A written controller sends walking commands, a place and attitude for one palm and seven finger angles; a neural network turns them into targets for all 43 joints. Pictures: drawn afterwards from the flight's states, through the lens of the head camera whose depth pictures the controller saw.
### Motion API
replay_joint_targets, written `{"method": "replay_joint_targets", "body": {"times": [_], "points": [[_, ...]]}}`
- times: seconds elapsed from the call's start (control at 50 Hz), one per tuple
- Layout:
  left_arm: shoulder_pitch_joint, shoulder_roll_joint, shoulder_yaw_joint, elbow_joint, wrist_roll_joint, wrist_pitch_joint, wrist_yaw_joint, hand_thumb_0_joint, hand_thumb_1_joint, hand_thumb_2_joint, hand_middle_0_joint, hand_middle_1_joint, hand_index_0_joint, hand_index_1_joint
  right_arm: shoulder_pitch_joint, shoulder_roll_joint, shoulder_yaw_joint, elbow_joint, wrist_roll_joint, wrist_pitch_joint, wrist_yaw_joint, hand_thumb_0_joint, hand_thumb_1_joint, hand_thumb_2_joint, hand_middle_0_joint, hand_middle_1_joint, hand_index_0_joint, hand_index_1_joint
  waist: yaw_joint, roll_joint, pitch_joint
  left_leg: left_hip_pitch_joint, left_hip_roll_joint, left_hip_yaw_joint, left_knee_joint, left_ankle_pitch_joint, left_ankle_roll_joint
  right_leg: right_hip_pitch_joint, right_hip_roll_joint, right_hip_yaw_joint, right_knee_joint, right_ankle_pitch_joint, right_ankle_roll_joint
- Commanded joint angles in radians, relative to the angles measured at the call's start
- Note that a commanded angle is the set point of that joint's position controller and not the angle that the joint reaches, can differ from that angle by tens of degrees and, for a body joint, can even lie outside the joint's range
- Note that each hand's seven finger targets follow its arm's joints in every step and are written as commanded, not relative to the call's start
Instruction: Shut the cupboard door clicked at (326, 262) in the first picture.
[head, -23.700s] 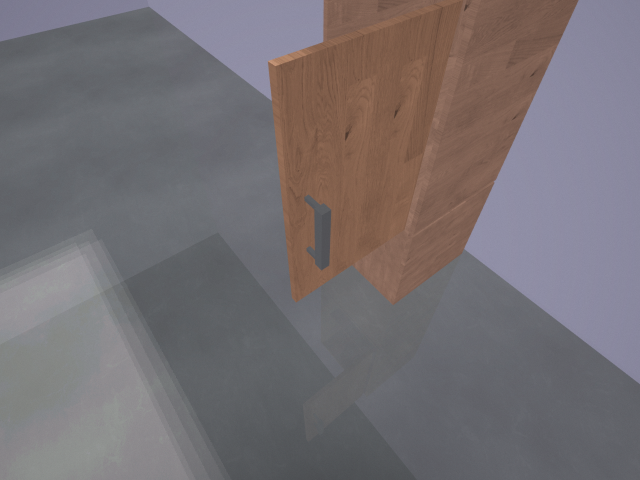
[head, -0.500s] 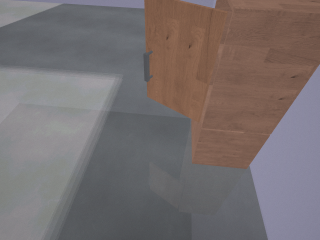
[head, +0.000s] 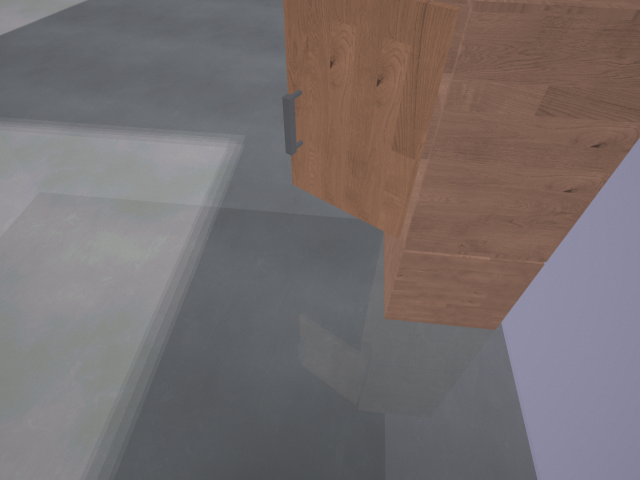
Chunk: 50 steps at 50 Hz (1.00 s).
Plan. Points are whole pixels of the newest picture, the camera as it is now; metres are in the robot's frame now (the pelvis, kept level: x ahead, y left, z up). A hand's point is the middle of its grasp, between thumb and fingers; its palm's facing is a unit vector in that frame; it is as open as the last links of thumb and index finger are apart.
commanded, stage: look to check the result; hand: left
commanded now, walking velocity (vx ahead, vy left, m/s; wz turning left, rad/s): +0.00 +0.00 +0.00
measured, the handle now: (294, 123) +0.96 +0.12 -0.10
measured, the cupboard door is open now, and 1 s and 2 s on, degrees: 60 60 60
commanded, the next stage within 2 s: walk to a spot facing it in 0.22 s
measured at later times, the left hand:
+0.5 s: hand out of the picture +0.05 +0.19 -0.18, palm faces +0.04 -0.97 -0.25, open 7.3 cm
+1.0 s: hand out of the picture +0.04 +0.24 -0.17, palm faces +0.32 -0.91 -0.25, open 7.3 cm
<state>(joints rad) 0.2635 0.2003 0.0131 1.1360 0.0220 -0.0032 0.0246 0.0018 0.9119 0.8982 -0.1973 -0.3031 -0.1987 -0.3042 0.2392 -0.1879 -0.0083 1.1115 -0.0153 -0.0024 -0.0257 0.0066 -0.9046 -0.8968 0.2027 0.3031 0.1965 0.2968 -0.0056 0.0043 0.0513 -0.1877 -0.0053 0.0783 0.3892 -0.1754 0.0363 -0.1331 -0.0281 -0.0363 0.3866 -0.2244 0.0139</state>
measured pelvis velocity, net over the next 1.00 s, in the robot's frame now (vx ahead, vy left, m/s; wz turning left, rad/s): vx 0.00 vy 0.01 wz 0.34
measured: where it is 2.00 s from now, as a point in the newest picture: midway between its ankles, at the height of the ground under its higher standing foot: outside the picture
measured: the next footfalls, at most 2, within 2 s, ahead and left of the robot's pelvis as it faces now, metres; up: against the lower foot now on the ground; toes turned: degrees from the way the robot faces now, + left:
right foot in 1.20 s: +0.10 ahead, -0.14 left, +0.00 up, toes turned +28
left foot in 1.60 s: -0.04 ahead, +0.08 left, +0.00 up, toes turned +49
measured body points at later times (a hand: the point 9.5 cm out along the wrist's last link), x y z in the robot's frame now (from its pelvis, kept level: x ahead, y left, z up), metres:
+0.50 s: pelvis +0.02 -0.01 +0.00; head +0.04 -0.01 +0.45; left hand +0.05 +0.24 -0.16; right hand +0.06 -0.26 -0.16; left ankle +0.03 +0.09 -0.74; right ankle -0.01 -0.13 -0.74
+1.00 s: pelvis +0.00 +0.01 -0.01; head +0.06 +0.04 +0.44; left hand +0.02 +0.29 -0.15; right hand +0.13 -0.22 -0.15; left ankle +0.02 +0.10 -0.74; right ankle +0.04 -0.16 -0.67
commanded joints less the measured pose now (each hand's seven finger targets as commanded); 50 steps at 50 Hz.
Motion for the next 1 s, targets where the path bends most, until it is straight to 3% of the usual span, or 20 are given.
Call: {"method": "replay_joint_targets", "body": {"times": [0.0,0.16,0.32,0.38,0.48,0.54,0.58,0.62,0.66,0.68,0.7,0.72,0.74,0.76,0.78,0.8,0.82,0.86,0.9,0.98], "points": [[0.037,0.123,0.021,-0.028,-0.004,-0.014,0.006,0.000,0.900,0.900,-0.200,-0.300,-0.200,-0.300,0.027,-0.145,-0.024,-0.036,0.003,-0.012,-0.004,0.000,-0.900,-0.900,0.200,0.300,0.200,0.300,-0.001,-0.018,-0.002,0.041,0.117,-0.125,-0.081,0.053,0.001,-0.054,-0.076,0.084,-0.087,0.071,-0.044],[0.012,0.139,0.021,-0.028,-0.004,-0.015,0.004,0.000,0.900,0.900,-0.200,-0.300,-0.200,-0.300,-0.005,-0.163,-0.022,-0.033,0.001,-0.012,-0.003,0.000,-0.900,-0.900,0.200,0.300,0.200,0.300,-0.001,-0.012,0.011,0.047,0.118,-0.124,-0.093,0.058,-0.003,-0.045,-0.077,0.089,-0.099,0.078,-0.043],[-0.012,0.159,0.025,-0.033,-0.005,-0.019,0.003,0.000,0.900,0.900,-0.200,-0.300,-0.200,-0.300,-0.021,-0.179,-0.022,-0.032,0.001,-0.018,-0.004,0.000,-0.900,-0.900,0.200,0.300,0.200,0.300,0.000,0.003,-0.025,0.066,0.122,-0.124,-0.086,0.139,-0.006,0.003,-0.084,0.084,-0.096,0.148,-0.044],[0.022,0.112,0.025,-0.038,-0.008,-0.003,0.011,0.000,0.900,0.900,-0.200,-0.300,-0.200,-0.300,0.010,-0.116,-0.010,-0.037,0.002,-0.004,0.000,0.000,-0.900,-0.900,0.200,0.300,0.200,0.300,0.005,-0.004,-0.031,0.030,0.112,-0.124,-0.034,0.214,-0.014,0.016,-0.096,0.047,-0.032,0.194,-0.031],[0.022,0.155,0.060,-0.087,-0.005,0.014,0.014,0.000,0.900,0.900,-0.200,-0.300,-0.200,-0.300,-0.005,-0.144,-0.032,-0.082,0.001,0.017,0.004,0.000,-0.900,-0.900,0.200,0.300,0.200,0.300,0.017,0.001,-0.018,-0.076,0.101,-0.152,0.052,0.236,-0.010,0.016,-0.127,0.012,0.055,0.192,-0.047],[0.018,0.185,0.081,-0.125,-0.001,0.020,0.015,0.000,0.900,0.900,-0.200,-0.300,-0.200,-0.300,-0.013,-0.127,-0.046,-0.116,-0.001,0.030,0.011,0.000,-0.900,-0.900,0.200,0.300,0.200,0.300,0.023,-0.099,-0.023,-0.168,0.047,-0.101,0.200,0.120,-0.028,0.033,-0.226,0.056,0.028,0.167,-0.107],[0.010,0.194,0.090,-0.151,0.004,0.019,0.018,0.000,0.900,0.900,-0.200,-0.300,-0.200,-0.300,-0.037,-0.115,-0.055,-0.150,-0.006,0.041,0.014,0.000,-0.900,-0.900,0.200,0.300,0.200,0.300,0.031,-0.213,-0.015,-0.236,0.023,-0.044,0.447,-0.228,-0.049,0.028,-0.344,0.103,-0.026,0.272,-0.196],[-0.031,0.193,0.095,-0.184,0.015,0.016,0.022,0.000,0.900,0.900,-0.200,-0.300,-0.200,-0.300,-0.053,-0.105,-0.064,-0.172,-0.002,0.044,0.021,0.000,-0.900,-0.900,0.200,0.300,0.200,0.300,0.021,-0.197,0.002,-0.269,0.063,-0.060,0.549,-0.369,-0.052,-0.002,-0.396,0.073,-0.014,0.369,-0.220],[-0.077,0.203,0.100,-0.213,0.016,0.014,0.019,0.000,0.900,0.900,-0.200,-0.300,-0.200,-0.300,-0.026,-0.096,-0.064,-0.183,0.003,0.044,0.032,0.000,-0.900,-0.900,0.200,0.300,0.200,0.300,-0.010,-0.167,0.006,-0.219,0.084,-0.042,0.418,-0.319,-0.057,-0.020,-0.367,-0.019,0.068,0.412,-0.169],[-0.092,0.198,0.102,-0.223,0.013,0.016,0.018,0.000,0.900,0.900,-0.200,-0.300,-0.200,-0.300,0.010,-0.099,-0.064,-0.180,0.003,0.040,0.037,0.000,-0.900,-0.900,0.200,0.300,0.200,0.300,-0.029,-0.137,-0.007,-0.156,0.083,-0.034,0.288,-0.210,-0.055,-0.037,-0.336,-0.060,0.150,0.396,-0.124],[-0.084,0.196,0.098,-0.231,0.003,0.019,0.013,0.000,0.900,0.900,-0.200,-0.300,-0.200,-0.300,0.072,-0.115,-0.066,-0.168,-0.003,0.034,0.038,0.000,-0.900,-0.900,0.200,0.300,0.200,0.300,-0.056,-0.039,-0.043,-0.019,0.061,-0.034,0.157,-0.001,-0.043,-0.115,-0.281,-0.117,0.282,0.324,-0.066],[-0.050,0.144,0.094,-0.250,-0.008,0.029,0.008,0.000,0.900,0.900,-0.200,-0.300,-0.200,-0.300,0.132,-0.198,-0.083,-0.165,-0.014,0.024,0.035,0.000,-0.900,-0.900,0.200,0.300,0.200,0.300,-0.071,0.263,-0.059,0.060,0.225,-0.361,0.013,0.311,0.044,-0.292,-0.135,-0.166,0.521,-0.031,0.024],[-0.102,0.108,0.077,-0.289,-0.008,0.036,0.012,0.000,0.900,0.900,-0.200,-0.300,-0.200,-0.300,0.178,-0.274,-0.103,-0.154,-0.015,0.027,0.020,0.000,-0.900,-0.900,0.200,0.300,0.200,0.300,-0.093,0.375,-0.071,0.080,0.393,-0.602,-0.079,0.514,0.152,-0.424,-0.037,-0.067,0.697,-0.473,0.050],[-0.115,0.128,0.080,-0.300,-0.001,0.043,0.013,0.000,0.900,0.900,-0.200,-0.300,-0.200,-0.300,0.173,-0.284,-0.106,-0.150,-0.016,0.031,0.016,0.000,-0.900,-0.900,0.200,0.300,0.200,0.300,-0.085,0.247,-0.090,0.031,0.408,-0.551,-0.093,0.256,0.182,-0.400,-0.063,0.030,0.767,-0.423,0.021],[-0.142,0.125,0.083,-0.301,0.003,0.045,0.012,0.000,0.900,0.900,-0.200,-0.300,-0.200,-0.300,0.128,-0.255,-0.100,-0.178,-0.018,0.027,0.015,0.000,-0.900,-0.900,0.200,0.300,0.200,0.300,-0.068,0.187,-0.071,-0.028,0.353,-0.547,-0.116,0.069,0.162,-0.417,-0.074,0.043,0.783,-0.348,0.014],[-0.144,0.129,0.090,-0.293,0.007,0.041,0.006,0.000,0.900,0.900,-0.200,-0.300,-0.200,-0.300,0.075,-0.245,-0.095,-0.200,-0.021,0.025,0.008,0.000,-0.900,-0.900,0.200,0.300,0.200,0.300,-0.053,0.165,-0.048,-0.064,0.318,-0.540,-0.120,-0.024,0.136,-0.434,-0.070,0.054,0.794,-0.285,0.023],[-0.139,0.130,0.093,-0.287,0.008,0.038,0.000,0.000,0.900,0.900,-0.200,-0.300,-0.200,-0.300,0.042,-0.230,-0.089,-0.211,-0.022,0.022,0.004,0.000,-0.900,-0.900,0.200,0.300,0.200,0.300,-0.040,0.122,-0.029,-0.085,0.288,-0.494,-0.118,-0.036,0.123,-0.435,-0.069,0.068,0.790,-0.220,0.029],[-0.099,0.118,0.092,-0.276,0.007,0.031,-0.007,0.000,0.900,0.900,-0.200,-0.300,-0.200,-0.300,0.019,-0.215,-0.084,-0.223,-0.019,0.015,0.001,0.000,-0.900,-0.900,0.200,0.300,0.200,0.300,-0.017,0.082,-0.070,-0.025,0.239,-0.430,-0.094,0.047,0.115,-0.437,-0.055,0.061,0.760,-0.154,0.041],[-0.092,0.114,0.087,-0.281,0.004,0.026,-0.009,0.000,0.900,0.900,-0.200,-0.300,-0.200,-0.300,0.027,-0.223,-0.087,-0.226,-0.015,0.011,0.000,0.000,-0.900,-0.900,0.200,0.300,0.200,0.300,-0.017,0.072,-0.131,0.035,0.225,-0.409,-0.069,0.131,0.124,-0.423,-0.041,0.059,0.701,-0.149,0.049],[-0.124,0.110,0.081,-0.312,0.003,0.027,-0.007,0.000,0.900,0.900,-0.200,-0.300,-0.200,-0.300,0.043,-0.233,-0.096,-0.231,-0.016,0.020,0.006,0.000,-0.900,-0.900,0.200,0.300,0.200,0.300,-0.034,0.112,-0.127,0.049,0.209,-0.440,-0.062,0.135,0.135,-0.402,-0.015,0.051,0.578,-0.177,0.056]]}}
